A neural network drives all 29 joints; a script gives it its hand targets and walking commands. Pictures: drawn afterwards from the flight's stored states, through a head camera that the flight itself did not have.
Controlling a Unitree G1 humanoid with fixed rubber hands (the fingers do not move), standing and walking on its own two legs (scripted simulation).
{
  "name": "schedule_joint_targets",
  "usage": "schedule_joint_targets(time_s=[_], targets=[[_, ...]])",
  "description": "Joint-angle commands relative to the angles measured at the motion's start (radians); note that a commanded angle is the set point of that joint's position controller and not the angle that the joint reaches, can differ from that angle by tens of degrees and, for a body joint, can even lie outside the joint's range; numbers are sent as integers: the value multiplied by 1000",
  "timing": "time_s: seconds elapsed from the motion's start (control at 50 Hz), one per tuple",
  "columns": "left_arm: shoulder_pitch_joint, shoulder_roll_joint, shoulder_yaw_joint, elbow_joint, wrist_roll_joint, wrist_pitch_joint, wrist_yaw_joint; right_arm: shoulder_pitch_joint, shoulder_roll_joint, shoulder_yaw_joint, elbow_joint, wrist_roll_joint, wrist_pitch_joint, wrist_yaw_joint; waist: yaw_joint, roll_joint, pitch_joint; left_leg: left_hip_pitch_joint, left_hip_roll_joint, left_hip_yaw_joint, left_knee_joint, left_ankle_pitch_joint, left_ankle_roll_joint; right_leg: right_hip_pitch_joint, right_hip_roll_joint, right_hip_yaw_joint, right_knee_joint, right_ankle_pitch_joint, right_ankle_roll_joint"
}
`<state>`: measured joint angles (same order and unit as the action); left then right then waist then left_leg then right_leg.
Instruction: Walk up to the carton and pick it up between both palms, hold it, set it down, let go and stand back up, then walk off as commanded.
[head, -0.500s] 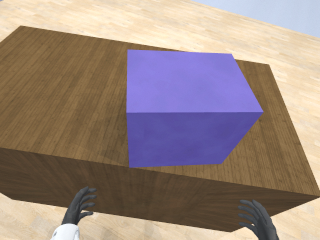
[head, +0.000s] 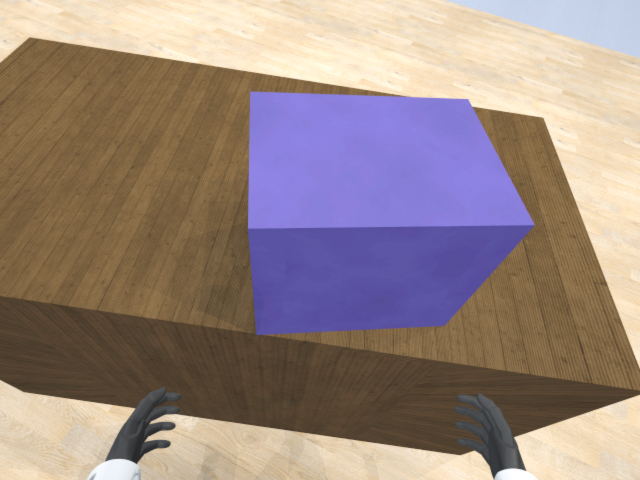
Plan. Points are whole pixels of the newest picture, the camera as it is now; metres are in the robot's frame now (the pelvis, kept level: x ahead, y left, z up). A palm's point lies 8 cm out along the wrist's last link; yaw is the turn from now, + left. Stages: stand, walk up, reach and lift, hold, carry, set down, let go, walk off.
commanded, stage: let go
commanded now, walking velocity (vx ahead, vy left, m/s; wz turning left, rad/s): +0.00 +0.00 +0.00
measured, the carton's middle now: (358, 221) +0.43 -0.01 +0.05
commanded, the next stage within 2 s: stand in 0.14 s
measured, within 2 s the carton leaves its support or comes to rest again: neither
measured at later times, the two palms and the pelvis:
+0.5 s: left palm out of the picture +0.08 +0.29 -0.10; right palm (529, 476) +0.16 -0.26 -0.07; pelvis +0.00 +0.00 +0.00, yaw +0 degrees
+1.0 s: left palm out of the picture +0.04 +0.30 -0.11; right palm out of the picture +0.14 -0.26 -0.08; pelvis -0.01 +0.01 +0.00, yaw +0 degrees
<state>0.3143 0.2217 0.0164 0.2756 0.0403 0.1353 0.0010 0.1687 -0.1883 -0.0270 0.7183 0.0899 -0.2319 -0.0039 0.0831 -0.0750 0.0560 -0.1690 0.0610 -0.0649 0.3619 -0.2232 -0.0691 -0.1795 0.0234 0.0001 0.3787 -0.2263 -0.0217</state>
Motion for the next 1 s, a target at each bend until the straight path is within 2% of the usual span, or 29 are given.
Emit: schedule_joint_targets(time_s=[0.0,0.16,0.18,0.2,0.22,0.24,0.26,0.3,0.32,0.34,0.36,0.38,0.42,0.44,0.46,0.48,0.52,0.56,0.58,0.6,0.62,0.64,0.68,0.7,0.72,0.78,0.82,0.94,0.98], targets=[[-76,136,44,-58,-67,-24,-8,-51,-57,-24,44,-68,-49,-16,-148,102,-99,159,-99,149,22,252,27,124,-20,-27,-76,306,29],[-99,114,42,-44,-58,-26,-3,-93,-63,-36,71,-69,-60,-7,-152,103,-103,151,-102,150,28,235,28,118,-22,-29,-72,305,25],[-30,272,116,101,9,-100,14,28,-334,-75,-3,-157,55,-10,-10,39,-256,57,30,21,136,496,72,182,-103,16,74,427,17],[4,299,120,144,16,-115,22,15,-337,-84,-26,-156,104,-12,-37,6,-239,48,22,25,151,473,81,175,-100,11,70,430,26],[28,294,112,165,15,-125,17,4,-340,-87,-44,-160,129,-15,-24,10,-232,35,25,31,156,450,89,168,-107,7,78,424,24],[0,284,108,180,14,-136,17,-15,-324,-83,-58,-157,141,-16,-34,36,-209,31,18,29,146,402,89,141,-115,33,67,392,24],[-17,267,101,188,18,-147,15,-12,-323,-79,-60,-148,151,-15,-43,43,-182,28,22,21,129,354,85,117,-112,34,42,359,17],[-50,274,95,221,21,-161,7,-12,-336,-83,-68,-137,167,-8,-64,96,-168,31,22,25,120,286,86,81,-116,55,14,289,16],[-52,289,101,251,20,-168,6,-1,-326,-73,-59,-134,171,-6,-70,72,-191,38,23,20,115,257,90,98,-119,60,7,271,19],[-57,287,94,266,17,-175,2,-7,-329,-71,-56,-137,175,-3,-61,62,-178,27,29,15,109,235,93,94,-123,69,2,243,12],[-45,296,96,290,18,-179,-2,-25,-321,-68,-63,-134,179,3,-55,88,-165,23,25,8,111,215,97,75,-121,75,-15,235,19],[-69,287,89,305,17,-180,-1,-20,-324,-68,-65,-136,182,4,-69,88,-166,25,28,11,102,221,96,75,-122,70,-14,226,8],[-66,290,81,343,17,-186,-4,-21,-342,-65,-54,-133,188,5,-63,123,-139,12,30,8,94,201,101,54,-128,86,-25,206,7],[-69,305,87,357,19,-191,0,-7,-342,-64,-57,-135,192,4,-80,96,-132,19,31,3,91,199,104,37,-122,82,-26,198,2],[-64,301,82,364,16,-192,-3,-9,-357,-62,-48,-136,192,5,-68,119,-113,15,34,2,96,205,105,27,-122,85,-35,203,3],[-52,322,85,391,19,-196,-3,-6,-354,-61,-41,-137,193,5,-72,130,-125,19,28,-3,94,199,105,33,-126,89,-26,193,1],[-53,335,86,414,15,-201,-3,-2,-354,-59,-38,-136,198,6,-67,101,-95,5,34,-4,88,177,106,21,-128,97,-33,170,-1],[-50,334,79,432,11,-199,0,5,-351,-55,-45,-132,198,8,-75,141,-73,-13,35,-10,85,194,114,30,-132,102,-29,202,-6],[-55,334,79,445,13,-201,1,-1,-342,-53,-39,-127,200,9,-77,134,-110,11,35,-8,84,186,112,39,-129,99,-32,191,-7],[-53,343,82,445,15,-207,-1,-6,-343,-57,-41,-128,201,9,-64,139,-113,14,31,-6,91,182,109,38,-136,106,-41,167,-9],[-56,344,84,454,12,-209,0,-4,-359,-60,-37,-126,200,9,-71,116,-108,15,33,-14,83,176,115,28,-127,100,-37,169,-11],[-93,337,80,459,11,-209,-2,6,-354,-57,-32,-131,199,9,-86,121,-104,10,28,-21,77,173,116,34,-130,101,-38,174,-9],[-57,338,82,481,6,-206,0,1,-363,-60,-29,-130,197,9,-65,150,-100,4,29,-22,73,176,115,42,-130,99,-37,181,-9],[-53,352,88,487,6,-208,3,7,-354,-57,-28,-130,198,10,-65,154,-97,5,30,-16,78,195,112,45,-128,102,-40,178,-3],[-72,340,81,495,5,-210,3,16,-350,-54,-31,-127,195,8,-86,144,-71,-5,34,-21,76,196,116,39,-130,106,-42,195,-8],[-58,343,85,509,-2,-211,0,7,-366,-61,-20,-119,196,6,-63,178,-111,8,39,-20,76,229,116,68,-139,107,-37,230,-14],[-50,349,86,519,1,-212,1,9,-341,-56,-27,-122,198,6,-63,129,-105,18,36,-27,73,228,114,59,-129,101,-32,228,-13],[-83,340,83,536,-4,-209,3,12,-358,-57,-18,-120,196,3,-73,153,-100,28,34,-24,67,225,113,54,-135,101,-38,240,-15],[-83,337,83,540,-2,-214,2,23,-345,-53,-11,-118,198,0,-77,111,-101,39,42,-34,68,230,118,43,-130,102,-41,208,-12]])
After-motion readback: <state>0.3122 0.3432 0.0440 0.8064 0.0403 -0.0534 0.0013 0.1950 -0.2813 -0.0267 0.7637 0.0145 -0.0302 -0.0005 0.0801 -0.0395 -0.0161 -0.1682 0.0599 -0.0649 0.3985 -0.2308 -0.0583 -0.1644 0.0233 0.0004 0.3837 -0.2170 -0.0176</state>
